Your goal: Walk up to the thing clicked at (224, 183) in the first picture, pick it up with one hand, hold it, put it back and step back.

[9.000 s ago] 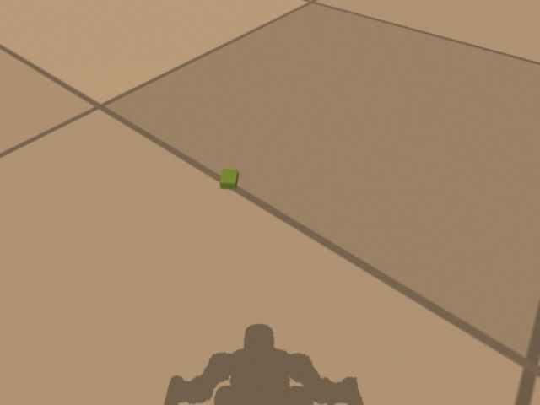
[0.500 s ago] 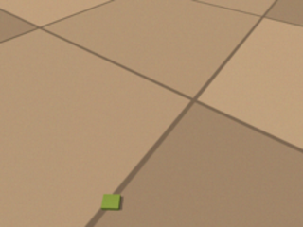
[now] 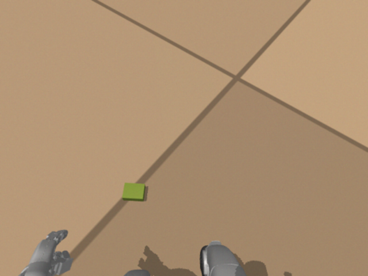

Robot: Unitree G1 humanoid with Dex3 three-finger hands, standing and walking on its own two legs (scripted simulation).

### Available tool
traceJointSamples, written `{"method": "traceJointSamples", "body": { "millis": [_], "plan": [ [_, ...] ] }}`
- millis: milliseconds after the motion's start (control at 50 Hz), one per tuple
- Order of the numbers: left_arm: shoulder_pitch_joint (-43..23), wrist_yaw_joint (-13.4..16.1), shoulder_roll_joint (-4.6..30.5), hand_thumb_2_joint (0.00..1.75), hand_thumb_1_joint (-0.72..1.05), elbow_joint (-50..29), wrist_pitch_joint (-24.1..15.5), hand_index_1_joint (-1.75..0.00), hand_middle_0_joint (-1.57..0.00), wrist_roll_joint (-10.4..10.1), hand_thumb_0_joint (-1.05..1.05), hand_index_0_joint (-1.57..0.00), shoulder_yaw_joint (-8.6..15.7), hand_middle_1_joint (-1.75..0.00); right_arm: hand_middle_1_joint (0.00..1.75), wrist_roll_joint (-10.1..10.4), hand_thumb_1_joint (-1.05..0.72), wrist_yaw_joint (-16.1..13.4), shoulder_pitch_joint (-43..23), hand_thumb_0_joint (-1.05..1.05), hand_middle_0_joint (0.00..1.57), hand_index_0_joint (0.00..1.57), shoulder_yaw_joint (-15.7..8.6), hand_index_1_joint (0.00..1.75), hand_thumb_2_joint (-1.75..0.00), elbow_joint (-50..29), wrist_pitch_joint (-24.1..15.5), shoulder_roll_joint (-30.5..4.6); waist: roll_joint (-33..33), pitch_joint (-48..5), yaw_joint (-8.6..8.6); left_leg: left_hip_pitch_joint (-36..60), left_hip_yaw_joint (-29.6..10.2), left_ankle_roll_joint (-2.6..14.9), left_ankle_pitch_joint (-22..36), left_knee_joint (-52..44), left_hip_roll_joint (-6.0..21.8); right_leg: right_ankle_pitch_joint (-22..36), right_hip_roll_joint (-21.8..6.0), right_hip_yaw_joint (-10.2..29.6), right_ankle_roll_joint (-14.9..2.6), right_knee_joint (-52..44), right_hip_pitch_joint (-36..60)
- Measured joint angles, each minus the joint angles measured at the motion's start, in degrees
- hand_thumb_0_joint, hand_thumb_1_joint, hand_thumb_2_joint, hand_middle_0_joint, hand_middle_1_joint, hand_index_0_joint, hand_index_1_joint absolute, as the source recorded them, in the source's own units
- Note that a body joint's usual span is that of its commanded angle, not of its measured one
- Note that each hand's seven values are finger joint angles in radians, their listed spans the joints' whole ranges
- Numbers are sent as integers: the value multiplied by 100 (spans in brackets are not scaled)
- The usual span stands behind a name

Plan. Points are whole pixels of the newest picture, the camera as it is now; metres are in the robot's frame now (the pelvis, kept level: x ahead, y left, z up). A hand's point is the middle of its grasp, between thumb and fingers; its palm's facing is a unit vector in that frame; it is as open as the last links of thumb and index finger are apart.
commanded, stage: walk up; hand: left
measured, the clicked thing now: (134, 192) +0.52 +0.21 -0.72
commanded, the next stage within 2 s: none
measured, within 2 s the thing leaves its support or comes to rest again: neither
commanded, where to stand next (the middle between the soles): +0.13 -0.03 m, yaw -3 degrees
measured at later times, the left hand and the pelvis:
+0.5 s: hand out of the picture +0.03 +0.24 -0.13, palm faces -0.11 -0.91 -0.40, open 7.4 cm; pelvis -0.11 -0.02 +0.01, yaw -5 degrees
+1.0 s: hand out of the picture -0.15 +0.22 -0.14, palm faces +0.01 -0.95 -0.32, open 7.4 cm; pelvis -0.22 -0.04 +0.02, yaw +0 degrees
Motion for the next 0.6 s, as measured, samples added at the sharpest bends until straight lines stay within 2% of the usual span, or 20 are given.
{"method": "traceJointSamples", "body": {
  "millis": [20, 40, 80, 120, 160, 240, 300, 360, 400, 440, 460, 520, 560, 600],
  "plan": [
    [-5, 24, 11, 90, 90, -26, 24, -30, -21, -21, 1, -21, 23, -30, 30, -51, -91, 4, 51, 0, 20, 20, 21, 29, -90, 19, 7, 73, -72, 59, 53, 10, 75, 28, 36, 44, -8, -525, 171, 214, -88, 346, -66],
    [38, 54, -11, 90, 90, -28, 45, -30, -21, -17, 1, -20, 41, -30, 30, -69, -91, 20, 117, 0, 20, 20, 51, 29, -90, 19, 23, 118, -34, 59, 34, -8, 69, 56, 73, 79, 58, -1069, 432, 343, -122, 755, -110],
    [133, 71, -66, 90, 90, 47, 98, -30, -21, 10, 1, -20, 43, -30, 30, -79, -90, 17, 282, 0, 20, 20, 87, 29, -90, 13, 24, 194, 114, -28, -111, -35, -69, 90, 223, -30, 200, -1633, 926, 464, -146, 1645, -148],
    [234, 43, -85, 90, 90, 60, 125, -30, -21, -30, 1, -20, 48, -30, 30, -97, -90, -36, 405, 0, 20, 20, 123, 30, -90, 10, 21, 256, 149, -131, -129, -33, -85, 92, 446, -316, 256, -1581, 1205, 544, -185, 2317, -152],
    [354, 15, -98, 90, 90, -16, 109, -30, -21, -35, 1, -20, 71, -30, 30, -75, -90, -88, 444, 0, 21, 20, 123, 30, -90, -46, 6, 265, 164, -153, -65, -55, -16, 89, 625, -528, 279, -1447, 1302, 553, -184, 2636, -67],
    [553, -6, -92, 90, 90, -103, 99, -30, -21, 27, 1, -20, 137, -30, 30, -6, -90, -187, 346, 0, 21, 20, 71, 30, -90, -274, -76, 209, 226, -51, -20, -182, 101, 100, 803, -604, 302, -1462, 1200, 457, -39, 2227, 386],
    [639, -26, -42, 90, 90, -136, 116, -30, -21, 54, 1, -20, 190, -30, 30, 12, -90, -232, 221, 0, 21, 20, 65, 30, -90, -480, -156, 155, 230, 32, -7, -331, 211, 82, 853, -488, 317, -1556, 1019, 359, -8, 1584, 699],
    [676, -63, -18, 90, 90, -178, 106, -30, -21, 70, 1, -20, 227, -30, 30, 18, -90, -237, 107, 0, 21, 20, 70, 30, -90, -644, -176, 70, 272, 68, 28, -514, 310, 22, 845, -257, 380, -1534, 812, 158, -65, 841, 975],
    [714, -106, -26, 90, 90, -197, 70, -30, -21, 80, 1, -20, 245, -30, 30, 25, -90, -224, 42, 0, 21, 20, 75, 30, -90, -714, -145, -2, 335, 25, 67, -660, 366, -44, 797, -32, 456, -1250, 695, 15, -139, 153, 1222],
    [699, -129, -150, 90, 90, -153, 20, -30, -21, 106, 1, -20, 261, -30, 30, 56, -90, -223, -75, 0, 21, 20, 60, 30, -90, -694, -86, -110, 641, 69, 21, -754, 212, -126, 751, 217, 665, -874, 853, -178, -240, -213, 1410],
    [714, -156, -213, 90, 90, -166, 4, -30, -21, 120, 1, -20, 240, -30, 30, 87, -90, -230, -100, 0, 21, 20, 53, 30, -90, -670, -50, -140, 771, 43, -24, -825, 6, -98, 777, 330, 665, -836, 920, -280, -284, -253, 1426],
    [826, -209, -241, 90, 90, -310, -27, -30, -21, 105, 1, -20, 173, -30, 30, 149, -90, -287, -107, 0, 20, 20, 84, 30, -90, -606, 10, -66, 579, -152, 120, -1157, -339, -89, -395, 1602, 144, -749, 773, -161, -391, -213, 1255],
    [844, -188, -302, 90, 90, -407, -11, -30, -21, 103, 1, -20, 154, -30, 30, 178, -90, -279, -53, 0, 20, 20, 122, 30, -90, -619, -23, -75, 499, -230, 168, -1275, -503, -92, -531, 2342, -120, -560, 680, -128, -418, -404, 1221],
    [814, -170, -369, 90, 90, -522, 6, -30, -21, 125, 1, -21, 146, -30, 30, 180, -90, -299, 30, 0, 20, 20, 154, 30, -90, -641, -69, -116, 495, -301, 185, -1308, -631, -139, -444, 2711, -250, -376, 642, -169, -421, -563, 1128]
  ]
}}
